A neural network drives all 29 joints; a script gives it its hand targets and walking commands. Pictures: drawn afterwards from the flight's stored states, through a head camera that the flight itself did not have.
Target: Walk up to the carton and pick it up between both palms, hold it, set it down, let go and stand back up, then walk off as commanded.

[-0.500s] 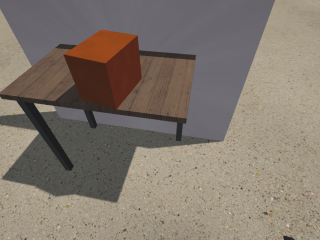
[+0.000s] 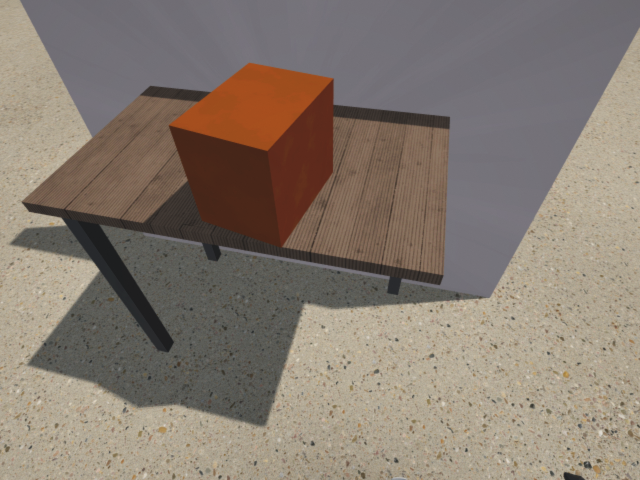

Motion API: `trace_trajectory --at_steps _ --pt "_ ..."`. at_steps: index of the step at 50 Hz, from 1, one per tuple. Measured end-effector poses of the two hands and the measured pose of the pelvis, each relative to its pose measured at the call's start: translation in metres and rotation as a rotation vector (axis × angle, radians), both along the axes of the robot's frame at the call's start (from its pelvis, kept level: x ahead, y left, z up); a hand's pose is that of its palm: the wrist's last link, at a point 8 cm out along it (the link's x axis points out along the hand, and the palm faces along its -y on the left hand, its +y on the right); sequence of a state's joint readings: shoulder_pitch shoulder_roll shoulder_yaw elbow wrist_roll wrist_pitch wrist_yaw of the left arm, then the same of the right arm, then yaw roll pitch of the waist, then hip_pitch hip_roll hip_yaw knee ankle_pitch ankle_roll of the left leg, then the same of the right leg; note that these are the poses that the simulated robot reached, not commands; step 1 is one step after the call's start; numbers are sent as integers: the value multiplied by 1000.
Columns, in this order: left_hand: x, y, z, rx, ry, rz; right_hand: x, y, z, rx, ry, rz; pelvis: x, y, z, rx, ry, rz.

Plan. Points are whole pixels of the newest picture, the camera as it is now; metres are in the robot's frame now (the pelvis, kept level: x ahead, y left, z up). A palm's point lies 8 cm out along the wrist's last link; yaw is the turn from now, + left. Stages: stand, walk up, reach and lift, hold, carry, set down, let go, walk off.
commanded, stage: walk up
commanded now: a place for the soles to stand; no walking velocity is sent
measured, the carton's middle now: (264, 152) +0.66 +0.07 +0.06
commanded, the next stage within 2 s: none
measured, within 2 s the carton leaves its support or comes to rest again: neither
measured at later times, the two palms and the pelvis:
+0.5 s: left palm out of the picture +0.14 +0.50 -0.08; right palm out of the picture +0.11 -0.16 -0.07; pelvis +0.08 +0.16 +0.01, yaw -3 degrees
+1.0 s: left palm out of the picture +0.14 +0.47 -0.09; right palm (471, 477) +0.16 -0.18 -0.08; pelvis +0.06 +0.15 +0.00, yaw -6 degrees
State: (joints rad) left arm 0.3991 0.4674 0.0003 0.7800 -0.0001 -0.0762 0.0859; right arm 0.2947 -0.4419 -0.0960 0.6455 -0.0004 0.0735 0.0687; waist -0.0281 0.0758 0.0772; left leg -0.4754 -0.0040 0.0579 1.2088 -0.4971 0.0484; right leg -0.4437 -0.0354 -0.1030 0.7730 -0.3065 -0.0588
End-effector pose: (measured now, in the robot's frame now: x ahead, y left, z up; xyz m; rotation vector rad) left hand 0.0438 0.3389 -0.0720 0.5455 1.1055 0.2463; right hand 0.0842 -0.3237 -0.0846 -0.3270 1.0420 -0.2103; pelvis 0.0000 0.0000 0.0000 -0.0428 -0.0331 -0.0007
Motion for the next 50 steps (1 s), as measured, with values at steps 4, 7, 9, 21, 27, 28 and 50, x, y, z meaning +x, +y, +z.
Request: trace_trajectory --at_steps 4,7,9,21,27,28,50 --pt "15 19 7 14 -18 -8 43 19 6 15 -89 14 11 20 1 4 -9 -7" --pt "29 40 6 18 -23 -24 61 37 8 17 -118 8 21 40 -1 6 -7 -18" --pt "36 58 3 20 -20 -27 68 51 7 7 -118 3 27 57 -4 2 -3 -19" --pt "88 150 -5 14 9 -34 26 148 8 -21 51 -71 68 146 4 -31 4 -42" --pt "96 164 -5 -11 48 -31 23 170 18 -45 82 -87 79 164 13 -34 15 -48" --pt "97 165 -6 -16 56 -32 25 172 19 -50 78 -90 80 166 13 -33 17 -51" --pt "92 128 -13 -38 39 -77 77 145 7 -23 -152 -99 59 146 -4 27 -43 -111"
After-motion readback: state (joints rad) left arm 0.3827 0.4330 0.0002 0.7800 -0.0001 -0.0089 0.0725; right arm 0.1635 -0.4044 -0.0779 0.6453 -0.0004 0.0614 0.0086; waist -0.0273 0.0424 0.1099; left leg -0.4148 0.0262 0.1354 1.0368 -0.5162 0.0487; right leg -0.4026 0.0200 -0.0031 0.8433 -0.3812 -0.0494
